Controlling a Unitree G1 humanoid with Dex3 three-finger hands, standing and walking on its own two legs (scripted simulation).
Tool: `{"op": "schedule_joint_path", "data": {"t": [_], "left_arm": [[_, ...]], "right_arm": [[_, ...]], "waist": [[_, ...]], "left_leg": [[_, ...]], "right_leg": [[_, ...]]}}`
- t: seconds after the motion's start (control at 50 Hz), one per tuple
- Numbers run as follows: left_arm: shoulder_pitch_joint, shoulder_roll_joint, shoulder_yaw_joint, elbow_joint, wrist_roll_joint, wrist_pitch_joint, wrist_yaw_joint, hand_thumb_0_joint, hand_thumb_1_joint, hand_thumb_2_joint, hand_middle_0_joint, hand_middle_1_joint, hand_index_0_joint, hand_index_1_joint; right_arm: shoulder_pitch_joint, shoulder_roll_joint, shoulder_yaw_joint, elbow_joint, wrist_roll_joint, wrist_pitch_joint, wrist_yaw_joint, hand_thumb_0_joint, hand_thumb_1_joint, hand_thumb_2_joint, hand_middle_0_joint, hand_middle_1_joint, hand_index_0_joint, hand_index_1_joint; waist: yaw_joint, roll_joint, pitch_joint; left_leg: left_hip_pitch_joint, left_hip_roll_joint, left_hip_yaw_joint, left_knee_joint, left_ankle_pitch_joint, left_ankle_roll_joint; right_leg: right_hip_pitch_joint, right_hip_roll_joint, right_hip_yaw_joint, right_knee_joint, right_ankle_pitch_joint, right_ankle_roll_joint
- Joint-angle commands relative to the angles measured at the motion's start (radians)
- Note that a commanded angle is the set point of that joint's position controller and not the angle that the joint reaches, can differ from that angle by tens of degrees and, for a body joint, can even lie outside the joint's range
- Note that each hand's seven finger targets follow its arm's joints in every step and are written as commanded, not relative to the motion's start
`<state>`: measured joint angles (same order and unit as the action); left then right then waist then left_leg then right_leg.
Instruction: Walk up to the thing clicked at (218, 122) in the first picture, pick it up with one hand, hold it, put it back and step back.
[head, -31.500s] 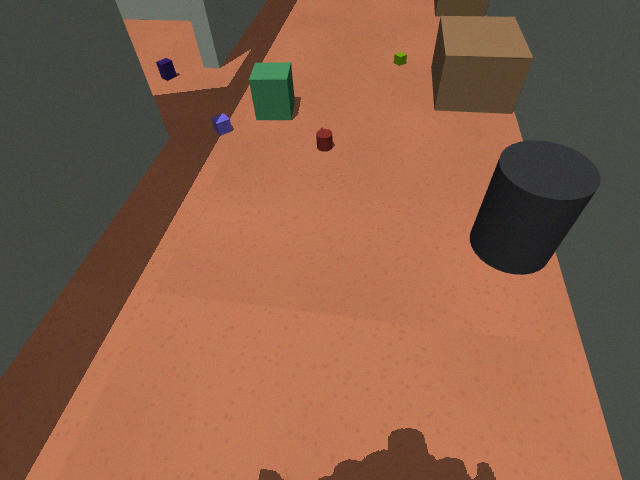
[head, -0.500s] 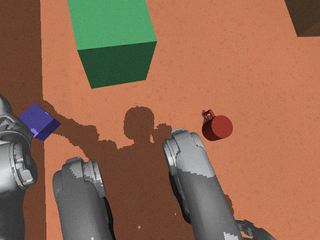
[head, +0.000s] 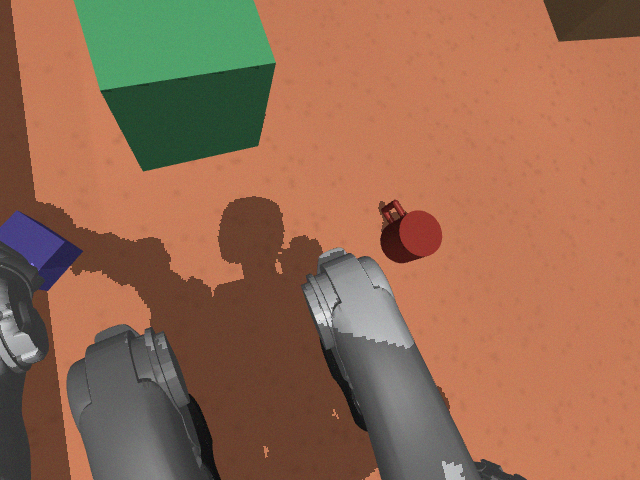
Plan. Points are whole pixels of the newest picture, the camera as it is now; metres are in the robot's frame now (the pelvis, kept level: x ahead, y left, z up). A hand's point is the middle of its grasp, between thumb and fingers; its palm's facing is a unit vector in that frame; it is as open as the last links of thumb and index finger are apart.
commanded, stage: approach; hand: left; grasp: from above
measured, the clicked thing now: (33, 252) +0.47 +0.29 -0.28
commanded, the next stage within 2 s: rest palm in 0.04 s
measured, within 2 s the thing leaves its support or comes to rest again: neither
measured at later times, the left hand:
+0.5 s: hand out of the picture +0.45 +0.30 -0.19, palm faces -0.33 -0.29 -0.90, open 13.4 cm
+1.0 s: hand (28, 246) +0.47 +0.28 -0.24, palm faces -0.30 -0.31 -0.90, open 12.6 cm
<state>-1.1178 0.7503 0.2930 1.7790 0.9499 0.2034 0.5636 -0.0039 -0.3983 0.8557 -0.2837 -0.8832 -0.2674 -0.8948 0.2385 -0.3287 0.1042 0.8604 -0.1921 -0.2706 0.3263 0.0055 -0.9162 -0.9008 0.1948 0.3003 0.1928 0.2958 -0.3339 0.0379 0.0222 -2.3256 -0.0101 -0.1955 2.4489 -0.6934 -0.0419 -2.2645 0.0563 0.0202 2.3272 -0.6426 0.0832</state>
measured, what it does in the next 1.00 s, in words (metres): stands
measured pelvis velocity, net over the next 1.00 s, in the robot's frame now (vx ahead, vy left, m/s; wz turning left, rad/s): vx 0.00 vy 0.01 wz -0.09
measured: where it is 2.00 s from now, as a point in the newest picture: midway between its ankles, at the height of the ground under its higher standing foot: (283, 434)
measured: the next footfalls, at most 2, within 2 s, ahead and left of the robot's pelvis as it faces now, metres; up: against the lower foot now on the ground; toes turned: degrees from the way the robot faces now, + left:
none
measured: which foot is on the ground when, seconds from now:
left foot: down 0.00-1.00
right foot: down 0.00-1.00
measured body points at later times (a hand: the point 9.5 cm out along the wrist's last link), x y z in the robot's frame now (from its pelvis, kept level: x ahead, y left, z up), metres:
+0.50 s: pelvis +0.00 +0.01 +0.00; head +0.25 +0.06 +0.36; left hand +0.47 +0.32 -0.14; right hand +0.01 -0.25 -0.09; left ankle +0.07 +0.14 -0.29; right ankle +0.11 -0.15 -0.29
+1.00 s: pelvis +0.00 +0.01 -0.01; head +0.28 +0.09 +0.34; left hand +0.48 +0.29 -0.19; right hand -0.03 -0.24 -0.06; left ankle +0.07 +0.14 -0.29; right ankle +0.11 -0.15 -0.29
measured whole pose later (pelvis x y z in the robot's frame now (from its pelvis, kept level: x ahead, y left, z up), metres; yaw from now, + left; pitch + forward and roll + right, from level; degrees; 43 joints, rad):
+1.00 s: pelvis +0.00 +0.01 -0.01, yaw -5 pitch +29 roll -14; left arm -1.16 0.89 0.34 1.89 0.98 0.14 0.77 -0.01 -0.32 0.83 -0.32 -0.89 -0.32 -0.89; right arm 0.18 -0.37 0.19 0.80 -0.25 -0.36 0.41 0.00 -0.92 -0.91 0.19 0.30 0.19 0.30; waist -0.42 -0.05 0.16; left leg -2.31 0.00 -0.27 2.53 -0.75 -0.03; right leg -2.21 0.06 -0.05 2.33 -0.65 0.08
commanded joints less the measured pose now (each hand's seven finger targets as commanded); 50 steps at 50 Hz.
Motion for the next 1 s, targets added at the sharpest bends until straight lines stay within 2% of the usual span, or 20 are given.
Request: {"op": "schedule_joint_path", "data": {"t": [0.0,0.04,0.08,0.1,0.12,0.16,0.26,0.28,0.32,0.42,0.5,0.56,0.62,0.72,0.76,0.8,0.86,0.9,0.92,0.98], "left_arm": [[-0.384,0.121,-0.122,-0.157,0.015,-0.089,0.036,0.000,-0.403,0.830,-0.248,-0.924,-0.247,-0.923],[-0.432,0.176,-0.103,-0.207,0.029,-0.119,0.072,0.000,-0.421,0.844,-0.240,-0.923,-0.236,-0.925],[-0.456,0.221,-0.062,-0.288,0.042,-0.129,0.125,0.000,-0.434,0.860,-0.243,-0.913,-0.234,-0.921],[-0.409,0.204,-0.065,-0.268,0.047,-0.120,0.145,0.000,-0.437,0.863,-0.247,-0.908,-0.236,-0.918],[-0.393,0.240,-0.024,-0.345,0.041,-0.114,0.169,0.000,-0.433,0.868,-0.253,-0.901,-0.240,-0.912],[-0.342,0.239,0.001,-0.331,0.035,-0.082,0.190,0.000,-0.476,0.910,-0.247,-0.846,-0.210,-0.874],[-0.247,0.111,-0.046,-0.093,0.031,0.007,0.138,0.000,-0.411,0.913,-0.262,-0.886,-0.240,-0.906],[-0.244,0.116,-0.054,-0.087,0.028,0.011,0.121,0.000,-0.423,0.892,-0.243,-0.896,-0.227,-0.910],[-0.181,0.191,0.010,-0.031,0.035,0.019,0.118,0.000,-0.456,0.890,-0.199,-0.922,-0.189,-0.929],[-0.280,0.159,-0.037,-0.033,0.014,-0.008,0.096,0.000,-0.404,0.834,-0.208,-0.980,-0.217,-0.968],[-0.340,0.183,-0.083,-0.056,0.010,-0.062,0.096,0.000,-0.431,0.863,-0.207,-0.959,-0.205,-0.959],[-0.380,0.230,-0.081,-0.072,0.022,-0.105,0.125,0.000,-0.419,0.846,-0.227,-0.926,-0.223,-0.929],[-0.418,0.315,-0.040,-0.101,0.049,-0.138,0.183,0.000,-0.417,0.837,-0.234,-0.915,-0.229,-0.918],[-0.387,0.381,0.021,-0.079,0.088,-0.127,0.256,0.000,-0.377,0.913,-0.296,-0.877,-0.270,-0.901],[-0.359,0.361,0.009,-0.025,0.083,-0.110,0.268,0.000,-0.284,0.944,-0.371,-0.876,-0.343,-0.902],[-0.296,0.366,0.034,0.027,0.072,-0.088,0.269,0.000,-0.252,0.957,-0.388,-0.872,-0.360,-0.899],[-0.204,0.346,0.037,0.079,0.039,-0.062,0.252,0.000,-0.279,0.803,-0.315,-0.879,-0.318,-0.873],[-0.223,0.301,-0.010,0.043,0.029,-0.050,0.234,0.000,-0.310,0.761,-0.279,-0.887,-0.291,-0.871],[-0.242,0.349,0.022,0.036,0.027,-0.049,0.236,0.000,-0.305,0.760,-0.282,-0.889,-0.294,-0.873],[-0.283,0.362,0.026,0.023,0.005,-0.066,0.235,0.000,-0.303,0.767,-0.298,-0.881,-0.305,-0.871]], "right_arm": [[0.213,-0.271,-0.071,0.011,-0.004,-0.045,-0.013,0.000,-0.901,-0.897,0.200,0.300,0.200,0.300],[0.210,-0.270,-0.072,0.015,-0.009,-0.057,-0.019,0.000,-0.904,-0.898,0.200,0.300,0.200,0.300],[0.209,-0.280,-0.082,0.014,-0.005,-0.058,-0.018,0.000,-0.909,-0.901,0.199,0.300,0.199,0.300],[0.193,-0.273,-0.084,0.010,-0.009,-0.053,-0.015,0.000,-0.912,-0.903,0.199,0.300,0.199,0.300],[0.195,-0.277,-0.094,0.002,-0.004,-0.047,-0.012,0.000,-0.915,-0.903,0.199,0.300,0.199,0.300],[0.175,-0.266,-0.102,-0.004,-0.002,-0.025,-0.002,0.000,-0.914,-0.908,0.199,0.300,0.199,0.300],[0.191,-0.256,-0.094,0.033,-0.006,0.001,0.026,0.000,-0.906,-0.904,0.199,0.300,0.199,0.300],[0.190,-0.263,-0.092,0.036,-0.010,-0.003,0.030,0.000,-0.904,-0.902,0.199,0.300,0.199,0.300],[0.220,-0.289,-0.089,0.038,-0.009,-0.005,0.029,0.000,-0.898,-0.900,0.199,0.300,0.199,0.300],[0.196,-0.290,-0.052,0.004,-0.018,-0.037,0.034,0.000,-0.902,-0.903,0.199,0.300,0.199,0.300],[0.197,-0.303,-0.032,-0.017,-0.025,-0.065,0.017,0.000,-0.902,-0.903,0.199,0.300,0.199,0.300],[0.201,-0.301,-0.011,-0.014,-0.031,-0.080,0.011,0.000,-0.909,-0.905,0.199,0.300,0.199,0.300],[0.199,-0.319,-0.010,-0.014,-0.029,-0.084,0.009,0.000,-0.915,-0.908,0.198,0.300,0.199,0.300],[0.172,-0.337,0.008,-0.016,-0.054,-0.078,0.036,0.000,-0.913,-0.909,0.199,0.300,0.199,0.300],[0.165,-0.342,0.012,-0.012,-0.055,-0.082,0.050,0.000,-0.914,-0.909,0.199,0.300,0.199,0.300],[0.174,-0.347,0.007,-0.007,-0.058,-0.089,0.065,0.000,-0.912,-0.908,0.199,0.300,0.199,0.300],[0.173,-0.350,0.002,-0.004,-0.051,-0.093,0.083,0.000,-0.912,-0.907,0.199,0.300,0.199,0.300],[0.167,-0.355,0.009,-0.032,-0.051,-0.089,0.092,0.000,-0.911,-0.906,0.199,0.300,0.199,0.300],[0.169,-0.340,0.022,-0.027,-0.049,-0.091,0.093,0.000,-0.910,-0.906,0.199,0.300,0.199,0.300],[0.171,-0.353,0.026,-0.023,-0.048,-0.099,0.097,0.000,-0.913,-0.908,0.199,0.300,0.199,0.300]], "waist": [[-0.090,0.223,-0.563],[-0.075,0.295,-0.597],[-0.036,0.389,-0.712],[-0.028,0.415,-0.733],[-0.013,0.451,-0.795],[0.011,0.476,-0.828],[-0.023,0.352,-0.584],[-0.027,0.325,-0.555],[-0.020,0.262,-0.543],[-0.087,0.180,-0.529],[-0.123,0.161,-0.548],[-0.118,0.233,-0.571],[-0.085,0.371,-0.608],[-0.095,0.442,-0.597],[-0.103,0.428,-0.561],[-0.104,0.396,-0.514],[-0.087,0.371,-0.500],[-0.099,0.349,-0.526],[-0.104,0.336,-0.520],[-0.133,0.303,-0.481]], "left_leg": [[0.431,0.002,0.116,-0.250,0.037,0.063],[0.509,0.006,0.110,-0.261,0.014,0.052],[0.608,0.015,0.109,-0.275,0.053,0.039],[0.627,0.016,0.122,-0.269,0.076,0.034],[0.669,0.019,0.121,-0.285,0.118,0.026],[0.665,0.021,0.141,-0.271,0.183,0.023],[0.486,0.018,0.138,-0.257,0.240,0.035],[0.469,0.018,0.130,-0.246,0.241,0.041],[0.443,0.013,0.117,-0.250,0.262,0.048],[0.398,0.006,0.090,-0.246,0.138,0.066],[0.398,0.004,0.092,-0.226,0.062,0.070],[0.456,0.009,0.094,-0.222,0.070,0.061],[0.560,0.023,0.088,-0.231,0.100,0.041],[0.574,0.031,0.108,-0.188,0.216,0.026],[0.555,0.031,0.105,-0.182,0.229,0.029],[0.535,0.030,0.100,-0.184,0.243,0.031],[0.522,0.034,0.074,-0.209,0.248,0.031],[0.523,0.036,0.065,-0.209,0.271,0.037],[0.514,0.037,0.058,-0.208,0.270,0.038],[0.468,0.040,0.048,-0.194,0.230,0.047]], "right_leg": [[0.325,0.007,-0.204,-0.234,0.054,-0.104],[0.313,0.005,-0.217,-0.228,0.042,-0.110],[0.316,-0.002,-0.222,-0.203,0.089,-0.116],[0.318,-0.001,-0.218,-0.200,0.110,-0.119],[0.335,-0.006,-0.214,-0.191,0.144,-0.121],[0.344,-0.007,-0.203,-0.184,0.204,-0.121],[0.267,-0.003,-0.209,-0.180,0.251,-0.114],[0.259,-0.001,-0.213,-0.178,0.251,-0.112],[0.310,-0.002,-0.209,-0.184,0.264,-0.107],[0.324,-0.002,-0.219,-0.207,0.172,-0.094],[0.355,0.003,-0.215,-0.233,0.092,-0.088],[0.364,0.000,-0.226,-0.221,0.106,-0.094],[0.353,-0.001,-0.243,-0.192,0.133,-0.109],[0.404,0.000,-0.246,-0.165,0.255,-0.108],[0.406,0.000,-0.249,-0.170,0.271,-0.103],[0.400,-0.004,-0.260,-0.173,0.277,-0.099],[0.401,0.003,-0.275,-0.171,0.278,-0.098],[0.421,0.013,-0.275,-0.176,0.305,-0.096],[0.415,0.007,-0.276,-0.171,0.308,-0.093],[0.412,0.007,-0.274,-0.171,0.283,-0.089]]}}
